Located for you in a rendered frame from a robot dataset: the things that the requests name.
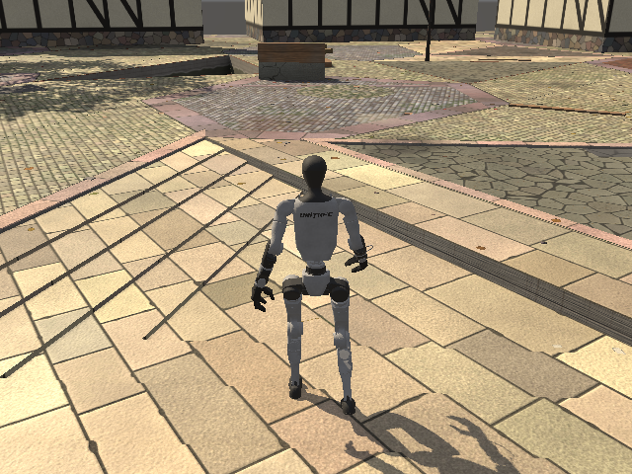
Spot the right robot hand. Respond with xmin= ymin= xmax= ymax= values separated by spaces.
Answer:
xmin=345 ymin=256 xmax=368 ymax=273

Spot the right robot forearm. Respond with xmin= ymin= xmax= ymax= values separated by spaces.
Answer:
xmin=353 ymin=235 xmax=367 ymax=263

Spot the left robot forearm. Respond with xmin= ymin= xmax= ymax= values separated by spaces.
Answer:
xmin=255 ymin=240 xmax=277 ymax=288

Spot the humanoid robot torso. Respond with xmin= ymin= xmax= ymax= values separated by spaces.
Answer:
xmin=292 ymin=194 xmax=339 ymax=296

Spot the robot right thigh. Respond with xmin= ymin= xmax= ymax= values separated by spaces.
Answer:
xmin=329 ymin=276 xmax=350 ymax=349

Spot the left robot hand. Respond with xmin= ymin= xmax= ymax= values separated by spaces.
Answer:
xmin=251 ymin=284 xmax=275 ymax=312

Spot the robot left upper arm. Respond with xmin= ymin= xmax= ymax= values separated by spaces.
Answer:
xmin=268 ymin=198 xmax=295 ymax=256

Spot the robot right upper arm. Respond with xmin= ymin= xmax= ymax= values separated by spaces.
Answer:
xmin=335 ymin=197 xmax=363 ymax=250

